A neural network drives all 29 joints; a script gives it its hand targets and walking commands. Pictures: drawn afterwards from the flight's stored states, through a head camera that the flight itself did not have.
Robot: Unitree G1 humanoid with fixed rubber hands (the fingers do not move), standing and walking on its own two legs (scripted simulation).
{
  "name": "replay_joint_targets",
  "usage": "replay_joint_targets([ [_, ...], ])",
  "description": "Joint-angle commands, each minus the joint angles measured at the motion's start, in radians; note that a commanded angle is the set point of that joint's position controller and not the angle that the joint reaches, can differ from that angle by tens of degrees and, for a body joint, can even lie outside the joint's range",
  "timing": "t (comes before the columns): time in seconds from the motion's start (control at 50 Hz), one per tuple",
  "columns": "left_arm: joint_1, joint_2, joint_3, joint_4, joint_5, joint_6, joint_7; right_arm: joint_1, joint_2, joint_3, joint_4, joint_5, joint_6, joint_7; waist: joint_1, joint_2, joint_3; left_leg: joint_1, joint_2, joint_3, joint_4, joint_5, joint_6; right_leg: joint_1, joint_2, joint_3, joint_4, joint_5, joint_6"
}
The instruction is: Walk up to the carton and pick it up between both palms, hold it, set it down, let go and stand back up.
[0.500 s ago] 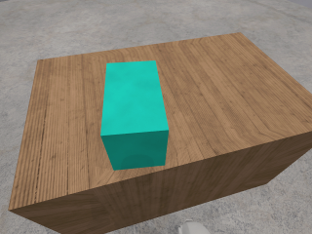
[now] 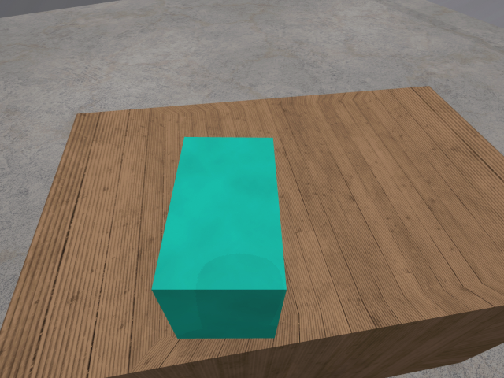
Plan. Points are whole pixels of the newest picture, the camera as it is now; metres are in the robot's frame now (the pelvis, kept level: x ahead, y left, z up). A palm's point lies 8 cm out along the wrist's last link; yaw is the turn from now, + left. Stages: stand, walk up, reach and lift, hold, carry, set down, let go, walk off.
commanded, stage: walk up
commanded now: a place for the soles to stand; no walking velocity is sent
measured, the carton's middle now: (227, 233) +0.38 +0.06 +0.01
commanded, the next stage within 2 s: none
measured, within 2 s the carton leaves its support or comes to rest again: neither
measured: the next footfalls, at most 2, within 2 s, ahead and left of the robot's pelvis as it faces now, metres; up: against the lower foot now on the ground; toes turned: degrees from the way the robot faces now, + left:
right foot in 1.44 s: -0.16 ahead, -0.08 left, +0.00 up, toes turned +5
left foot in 1.70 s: -0.12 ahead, +0.15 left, +0.00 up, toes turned +11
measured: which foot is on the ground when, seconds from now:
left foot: down 0.00-1.00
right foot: down 0.00-1.00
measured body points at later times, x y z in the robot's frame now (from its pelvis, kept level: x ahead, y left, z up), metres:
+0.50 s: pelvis -0.02 -0.01 +0.01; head -0.01 -0.01 +0.46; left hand +0.07 +0.26 -0.12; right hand +0.07 -0.27 -0.12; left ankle +0.03 +0.12 -0.72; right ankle +0.02 -0.11 -0.72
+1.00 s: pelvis -0.05 +0.02 +0.00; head -0.01 +0.05 +0.45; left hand +0.04 +0.32 -0.13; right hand +0.05 -0.26 -0.11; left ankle -0.02 +0.13 -0.71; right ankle +0.02 -0.11 -0.72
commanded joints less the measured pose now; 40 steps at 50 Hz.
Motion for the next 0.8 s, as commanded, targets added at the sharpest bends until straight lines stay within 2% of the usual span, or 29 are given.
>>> replay_joint_targets([
  [0.0,0.004,0.071,0.019,-0.059,0.006,0.000,0.007,-0.031,-0.213,-0.053,-0.051,0.005,-0.004,-0.007,-0.001,0.182,-0.048,-0.007,0.264,-0.267,-0.241,0.527,0.190,0.021,-0.019,0.092,0.016,-0.035,0.020],
  [0.04,0.046,0.088,0.029,-0.041,0.016,-0.017,0.006,-0.081,-0.181,-0.040,-0.069,0.001,0.002,0.000,0.020,0.179,-0.095,0.024,0.206,-0.188,-0.166,0.598,0.137,0.099,-0.040,0.101,-0.108,0.224,0.010],
  [0.06,0.035,0.119,0.030,-0.040,0.010,-0.027,0.003,-0.066,-0.180,-0.040,-0.068,0.007,0.002,0.005,0.004,0.113,-0.115,0.051,0.175,-0.145,-0.135,0.567,0.103,0.111,-0.060,0.130,-0.118,0.360,0.010],
  [0.08,0.026,0.128,0.034,-0.037,0.016,-0.030,-0.002,-0.030,-0.149,-0.025,-0.058,0.008,0.001,0.010,-0.018,0.032,-0.164,0.050,0.147,-0.135,-0.139,0.409,0.076,0.164,-0.085,0.147,-0.142,0.370,-0.003],
  [0.1,-0.013,0.143,0.032,-0.043,0.012,-0.026,-0.005,-0.014,-0.155,-0.025,-0.046,0.014,0.004,0.008,-0.031,0.000,-0.154,0.038,0.118,-0.123,-0.131,0.297,0.057,0.135,-0.100,0.169,-0.150,0.332,-0.027],
  [0.12,-0.012,0.127,0.030,-0.053,0.003,-0.024,-0.008,-0.039,-0.164,-0.027,-0.047,0.013,0.010,0.009,-0.019,0.035,-0.148,0.046,0.105,-0.114,-0.125,0.216,0.059,0.106,-0.115,0.196,-0.181,0.298,-0.037],
  [0.14,0.000,0.137,0.027,-0.047,-0.002,-0.024,-0.008,-0.075,-0.153,-0.018,-0.051,0.003,0.017,0.009,-0.002,0.007,-0.143,0.079,0.080,-0.093,-0.088,0.213,0.053,0.076,-0.131,0.209,-0.222,0.276,-0.041],
  [0.16,-0.021,0.152,0.028,-0.048,-0.002,-0.024,-0.008,-0.075,-0.141,-0.017,-0.047,0.007,0.019,0.012,-0.020,0.006,-0.145,0.080,0.059,-0.066,-0.065,0.214,0.037,0.064,-0.148,0.231,-0.251,0.289,-0.054],
  [0.18,-0.034,0.159,0.026,-0.056,-0.008,-0.023,-0.010,-0.057,-0.142,-0.015,-0.046,0.006,0.021,0.009,-0.023,-0.071,-0.121,0.071,0.044,-0.064,-0.054,0.180,0.033,0.032,-0.157,0.242,-0.278,0.265,-0.060],
  [0.22,-0.059,0.167,0.029,-0.057,-0.009,-0.019,-0.009,-0.060,-0.146,-0.017,-0.042,-0.002,0.020,0.007,-0.038,-0.060,-0.074,0.082,0.042,-0.062,-0.068,0.152,0.029,-0.016,-0.183,0.242,-0.307,0.277,-0.082],
  [0.24,-0.074,0.160,0.020,-0.054,-0.011,-0.015,-0.009,-0.041,-0.149,-0.013,-0.029,0.009,0.014,0.008,-0.039,-0.073,-0.082,0.084,0.051,-0.068,-0.088,0.160,0.035,-0.006,-0.157,0.215,-0.303,0.241,-0.080],
  [0.26,-0.066,0.146,0.021,-0.055,-0.007,-0.015,-0.009,-0.048,-0.161,-0.017,-0.024,0.007,0.009,0.009,-0.022,-0.022,-0.094,0.081,0.065,-0.091,-0.109,0.184,0.046,0.017,-0.138,0.194,-0.277,0.236,-0.063],
  [0.3,-0.039,0.143,0.017,-0.050,-0.007,-0.013,-0.014,-0.062,-0.187,-0.016,-0.016,0.006,0.004,0.013,-0.005,0.019,-0.096,0.036,0.089,-0.112,-0.162,0.149,0.055,0.047,-0.109,0.164,-0.250,0.139,-0.040],
  [0.32,-0.035,0.148,0.018,-0.044,-0.009,-0.011,-0.014,-0.085,-0.181,-0.014,-0.019,0.013,0.004,0.014,0.001,0.002,-0.072,0.003,0.090,-0.120,-0.186,0.144,0.058,0.057,-0.098,0.161,-0.260,0.088,-0.037],
  [0.34,-0.024,0.152,0.020,-0.040,-0.011,-0.012,-0.015,-0.093,-0.179,-0.015,-0.014,0.014,0.005,0.014,0.009,0.042,-0.063,0.003,0.089,-0.124,-0.193,0.124,0.051,0.035,-0.106,0.176,-0.270,0.040,-0.042],
  [0.4,-0.022,0.152,0.020,-0.026,-0.013,-0.013,-0.016,-0.072,-0.192,-0.014,0.002,0.011,0.000,0.018,-0.005,0.047,-0.059,-0.061,0.106,-0.171,-0.246,0.030,0.057,0.085,-0.095,0.161,-0.266,-0.002,-0.023],
  [0.44,-0.004,0.146,0.014,-0.011,-0.012,-0.018,-0.020,-0.067,-0.200,-0.013,0.008,0.011,-0.003,0.020,0.013,0.022,-0.063,-0.039,0.099,-0.165,-0.250,-0.004,0.059,0.074,-0.092,0.169,-0.270,0.001,-0.021],
  [0.46,-0.015,0.146,0.009,-0.013,-0.010,-0.022,-0.020,-0.061,-0.192,-0.013,0.018,0.015,-0.004,0.020,-0.004,0.024,-0.053,-0.043,0.098,-0.172,-0.260,0.005,0.054,0.070,-0.082,0.157,-0.260,0.028,-0.017],
  [0.52,-0.001,0.138,0.010,-0.005,-0.004,-0.023,-0.015,-0.058,-0.199,-0.014,0.022,0.018,-0.006,0.021,-0.001,0.067,-0.034,-0.112,0.118,-0.211,-0.301,-0.062,0.062,0.106,-0.072,0.144,-0.250,0.016,-0.015],
  [0.54,0.010,0.146,0.007,-0.001,-0.006,-0.026,-0.014,-0.051,-0.204,-0.018,0.026,0.013,-0.004,0.019,-0.002,0.042,-0.041,-0.094,0.116,-0.198,-0.295,-0.064,0.058,0.103,-0.079,0.146,-0.256,0.007,-0.017],
  [0.58,0.015,0.159,0.012,-0.001,-0.008,-0.030,-0.015,-0.065,-0.198,-0.012,0.029,0.009,0.002,0.020,0.002,0.069,-0.025,-0.085,0.075,-0.161,-0.249,-0.066,0.048,0.043,-0.096,0.180,-0.298,-0.052,-0.020],
  [0.6,0.010,0.171,0.010,-0.001,-0.008,-0.030,-0.013,-0.039,-0.177,-0.011,0.035,0.012,0.004,0.021,-0.013,0.001,-0.045,-0.057,0.069,-0.154,-0.240,-0.069,0.052,0.032,-0.112,0.193,-0.325,-0.083,-0.023],
  [0.62,-0.004,0.174,0.012,0.004,-0.005,-0.029,-0.010,-0.015,-0.177,-0.009,0.038,0.013,0.003,0.022,-0.027,-0.013,-0.037,-0.053,0.062,-0.153,-0.226,-0.051,0.049,0.021,-0.117,0.194,-0.336,-0.100,-0.029],
  [0.64,-0.001,0.167,0.008,0.002,-0.013,-0.028,-0.011,-0.012,-0.169,-0.005,0.048,0.010,0.000,0.020,-0.030,0.012,-0.040,-0.018,0.054,-0.152,-0.218,-0.023,0.045,-0.009,-0.122,0.206,-0.350,-0.105,-0.036],
  [0.66,0.000,0.159,0.010,-0.001,-0.012,-0.030,-0.013,-0.020,-0.178,-0.010,0.050,0.009,-0.001,0.019,-0.015,-0.012,-0.028,-0.013,0.050,-0.149,-0.206,0.013,0.047,0.000,-0.110,0.196,-0.347,-0.072,-0.026],
  [0.7,-0.007,0.171,0.013,0.003,-0.012,-0.028,-0.008,-0.006,-0.167,-0.004,0.051,0.012,-0.003,0.018,-0.036,-0.012,-0.068,0.002,0.050,-0.138,-0.183,0.067,0.043,0.006,-0.121,0.192,-0.344,-0.058,-0.040],
  [0.74,0.003,0.174,0.012,0.001,-0.010,-0.026,-0.009,-0.013,-0.185,-0.006,0.055,0.006,-0.003,0.017,-0.025,-0.004,-0.055,-0.017,0.046,-0.142,-0.197,0.021,0.036,0.013,-0.122,0.178,-0.348,-0.088,-0.036],
  [0.76,-0.026,0.210,0.033,-0.026,-0.011,-0.025,0.003,-0.067,-0.229,-0.020,0.050,0.004,0.007,0.016,-0.015,0.039,0.009,-0.076,0.051,-0.123,-0.092,0.265,0.038,0.025,-0.170,0.204,-0.297,0.223,-0.051],
  [0.78,-0.014,0.224,0.039,-0.033,-0.010,-0.022,0.008,-0.058,-0.240,-0.023,0.046,0.004,0.012,0.016,-0.005,0.038,-0.058,-0.098,0.044,-0.117,-0.037,0.378,0.043,0.084,-0.177,0.186,-0.238,0.384,-0.070],
])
